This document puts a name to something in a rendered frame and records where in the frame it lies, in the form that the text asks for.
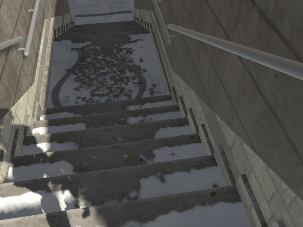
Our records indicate stairs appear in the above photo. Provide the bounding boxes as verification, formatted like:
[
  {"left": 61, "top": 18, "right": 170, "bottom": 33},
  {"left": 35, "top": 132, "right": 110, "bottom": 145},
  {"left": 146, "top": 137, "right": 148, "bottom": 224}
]
[
  {"left": 0, "top": 95, "right": 252, "bottom": 227},
  {"left": 58, "top": 20, "right": 147, "bottom": 38}
]

